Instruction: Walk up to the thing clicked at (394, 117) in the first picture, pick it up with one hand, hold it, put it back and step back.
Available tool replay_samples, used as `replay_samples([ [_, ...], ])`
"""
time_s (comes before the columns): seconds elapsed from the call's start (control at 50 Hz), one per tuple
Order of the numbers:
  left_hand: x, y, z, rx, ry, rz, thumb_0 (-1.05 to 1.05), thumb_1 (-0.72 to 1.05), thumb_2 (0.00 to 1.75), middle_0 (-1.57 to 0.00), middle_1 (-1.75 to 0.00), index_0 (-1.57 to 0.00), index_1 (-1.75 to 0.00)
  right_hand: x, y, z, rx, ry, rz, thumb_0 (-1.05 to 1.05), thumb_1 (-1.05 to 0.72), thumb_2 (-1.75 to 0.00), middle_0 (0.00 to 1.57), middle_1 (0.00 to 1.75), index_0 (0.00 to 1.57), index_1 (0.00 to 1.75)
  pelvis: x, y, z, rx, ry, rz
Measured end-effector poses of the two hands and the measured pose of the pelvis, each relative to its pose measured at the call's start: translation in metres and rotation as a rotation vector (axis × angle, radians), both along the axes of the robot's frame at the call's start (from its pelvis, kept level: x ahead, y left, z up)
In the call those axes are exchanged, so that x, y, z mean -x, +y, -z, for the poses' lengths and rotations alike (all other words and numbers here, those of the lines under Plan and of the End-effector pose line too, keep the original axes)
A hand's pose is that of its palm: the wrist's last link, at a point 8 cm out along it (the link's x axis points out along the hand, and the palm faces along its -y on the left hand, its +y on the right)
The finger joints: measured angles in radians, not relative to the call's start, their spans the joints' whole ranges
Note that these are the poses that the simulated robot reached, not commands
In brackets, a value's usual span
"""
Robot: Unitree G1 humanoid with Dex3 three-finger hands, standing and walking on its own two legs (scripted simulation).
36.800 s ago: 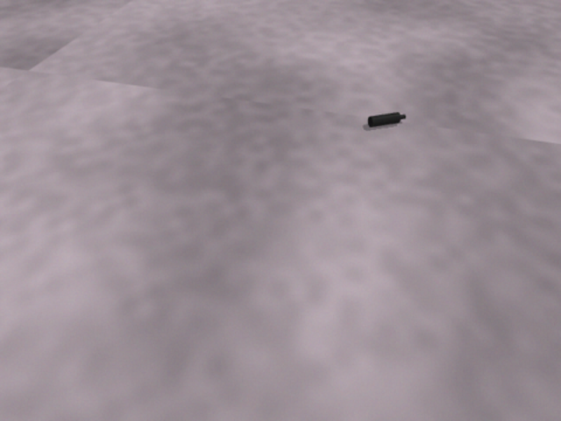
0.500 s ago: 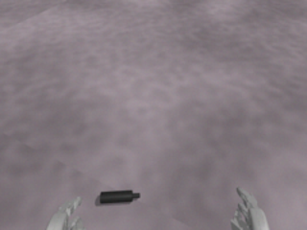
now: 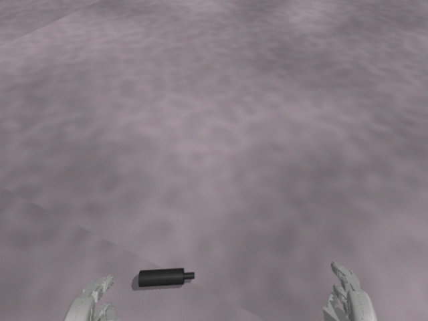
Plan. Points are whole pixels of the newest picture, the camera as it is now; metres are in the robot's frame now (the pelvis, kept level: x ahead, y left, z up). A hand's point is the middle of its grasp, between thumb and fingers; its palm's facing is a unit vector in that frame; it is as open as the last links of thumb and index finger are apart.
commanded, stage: home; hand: left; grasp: from above
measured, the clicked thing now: (167, 277) +0.44 +0.20 -0.68
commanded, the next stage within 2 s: stand in 0.10 s
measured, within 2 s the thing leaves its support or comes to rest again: neither
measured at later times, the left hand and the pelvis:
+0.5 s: hand out of the picture +0.10 +0.24 -0.10, palm faces +0.01 -0.94 -0.33, open 7.4 cm; pelvis -0.02 +0.01 +0.04, yaw -1 degrees
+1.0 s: hand out of the picture +0.03 +0.25 -0.10, palm faces +0.02 -0.95 -0.32, open 7.4 cm; pelvis -0.02 +0.01 +0.06, yaw -1 degrees
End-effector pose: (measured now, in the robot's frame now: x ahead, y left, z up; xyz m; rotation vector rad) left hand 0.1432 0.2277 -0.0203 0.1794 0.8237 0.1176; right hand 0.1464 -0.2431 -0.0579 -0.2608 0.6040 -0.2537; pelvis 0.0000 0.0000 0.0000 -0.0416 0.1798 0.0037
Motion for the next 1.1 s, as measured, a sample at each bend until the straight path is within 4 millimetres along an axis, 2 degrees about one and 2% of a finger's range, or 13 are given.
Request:
replay_samples([
  [0.2,0.007,0.003,0.0,-0.006,0.007,0.001,0.01,0.91,0.9,-0.2,-0.3,-0.2,-0.3,0.006,0.004,0.001,-0.008,-0.001,0.001,0.01,-0.91,-0.9,0.2,0.3,0.2,0.3,0.006,0.002,0.0,0.001,-0.003,0.001],
  [0.3,0.005,0.019,0.023,-0.103,-0.001,0.042,0.01,0.9,0.9,-0.2,-0.3,-0.21,-0.3,0.02,0.0,0.02,0.03,0.268,-0.137,0.01,-0.91,-0.9,0.2,0.3,0.2,0.3,0.016,0.003,-0.013,-0.031,-0.099,0.012],
  [0.38,0.019,0.036,0.034,-0.124,0.074,0.022,0.01,0.9,0.9,-0.2,-0.3,-0.21,-0.3,0.039,-0.01,0.02,-0.004,0.376,-0.108,0.01,-0.91,-0.9,0.2,0.3,0.2,0.3,0.019,0.004,-0.023,-0.046,-0.141,0.018],
  [0.5,0.053,0.054,0.045,-0.126,0.2,-0.032,0.01,0.91,0.9,-0.2,-0.3,-0.21,-0.3,0.067,-0.021,0.015,-0.014,0.472,-0.034,0.01,-0.91,-0.9,0.2,0.3,0.2,0.3,0.016,0.008,-0.036,-0.041,-0.179,0.017],
  [0.6,0.079,0.059,0.049,-0.11,0.291,-0.066,0.01,0.91,0.9,-0.2,-0.3,-0.2,-0.3,0.083,-0.021,0.011,-0.021,0.525,0.004,0.01,-0.91,-0.9,0.2,0.3,0.2,0.3,0.013,0.013,-0.045,-0.036,-0.206,0.019],
  [0.72,0.102,0.059,0.049,-0.091,0.37,-0.09,0.01,0.91,0.9,-0.2,-0.3,-0.2,-0.3,0.093,-0.013,0.009,-0.043,0.566,0.022,0.0,-0.91,-0.9,0.2,0.3,0.2,0.3,0.014,0.016,-0.055,-0.037,-0.23,0.018],
  [0.9,0.119,0.061,0.045,-0.098,0.429,-0.103,0.01,0.91,0.9,-0.2,-0.3,-0.21,-0.3,0.101,-0.011,0.009,-0.068,0.603,0.035,0.0,-0.91,-0.9,0.2,0.3,0.2,0.3,0.018,0.015,-0.062,-0.04,-0.249,0.014],
  [1.1,0.12,0.063,0.041,-0.111,0.44,-0.102,0.01,0.91,0.9,-0.2,-0.3,-0.2,-0.3,0.108,-0.022,0.005,-0.061,0.622,0.052,0.0,-0.91,-0.9,0.2,0.3,0.2,0.3,0.02,0.012,-0.065,-0.04,-0.255,0.014],
])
